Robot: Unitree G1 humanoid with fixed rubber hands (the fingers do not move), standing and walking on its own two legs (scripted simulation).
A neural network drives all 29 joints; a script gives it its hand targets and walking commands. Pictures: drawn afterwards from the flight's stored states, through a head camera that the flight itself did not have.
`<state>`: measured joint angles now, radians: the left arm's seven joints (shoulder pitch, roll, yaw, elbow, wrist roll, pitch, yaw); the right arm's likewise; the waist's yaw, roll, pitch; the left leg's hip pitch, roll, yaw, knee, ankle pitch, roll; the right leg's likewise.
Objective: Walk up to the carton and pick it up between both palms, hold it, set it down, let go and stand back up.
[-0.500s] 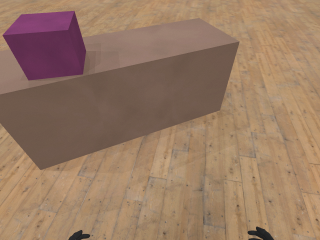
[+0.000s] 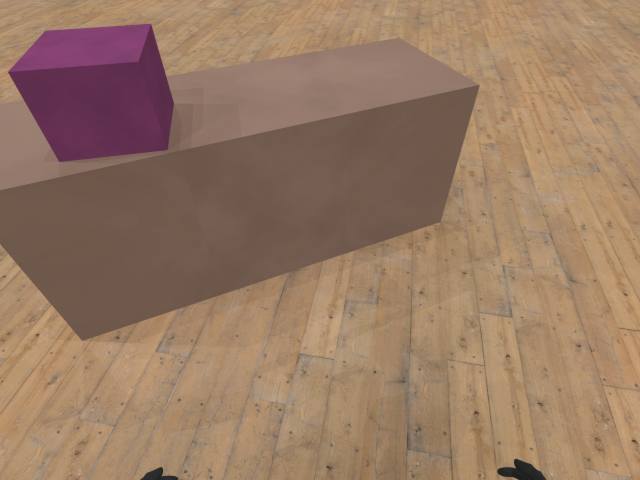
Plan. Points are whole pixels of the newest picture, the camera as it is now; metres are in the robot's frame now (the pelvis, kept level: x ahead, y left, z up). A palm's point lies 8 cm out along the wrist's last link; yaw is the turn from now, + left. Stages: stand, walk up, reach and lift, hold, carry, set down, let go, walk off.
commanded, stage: stand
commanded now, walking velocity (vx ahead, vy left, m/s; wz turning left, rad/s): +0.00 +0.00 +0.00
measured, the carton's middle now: (106, 90) +1.11 +0.61 +0.01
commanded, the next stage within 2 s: none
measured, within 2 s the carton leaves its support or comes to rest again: neither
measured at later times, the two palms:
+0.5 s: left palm out of the picture +0.11 +0.25 -0.09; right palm out of the picture +0.11 -0.25 -0.09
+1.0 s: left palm out of the picture +0.10 +0.25 -0.09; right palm out of the picture +0.11 -0.26 -0.09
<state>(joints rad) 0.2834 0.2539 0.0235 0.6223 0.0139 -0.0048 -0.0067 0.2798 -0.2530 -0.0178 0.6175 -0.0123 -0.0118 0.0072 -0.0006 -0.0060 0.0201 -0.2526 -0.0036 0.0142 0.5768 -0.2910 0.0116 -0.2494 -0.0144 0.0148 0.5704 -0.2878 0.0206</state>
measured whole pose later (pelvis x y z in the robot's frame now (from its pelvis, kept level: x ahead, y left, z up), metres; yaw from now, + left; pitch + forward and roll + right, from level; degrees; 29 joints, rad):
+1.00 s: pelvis +0.00 +0.00 +0.00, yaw +0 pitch -2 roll +0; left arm 0.30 0.26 0.01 0.66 0.01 0.00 0.00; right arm 0.30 -0.26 -0.01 0.65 -0.01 -0.01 0.00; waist 0.00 -0.01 0.02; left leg -0.24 0.00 0.01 0.56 -0.28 0.01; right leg -0.24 -0.02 0.01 0.55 -0.28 0.02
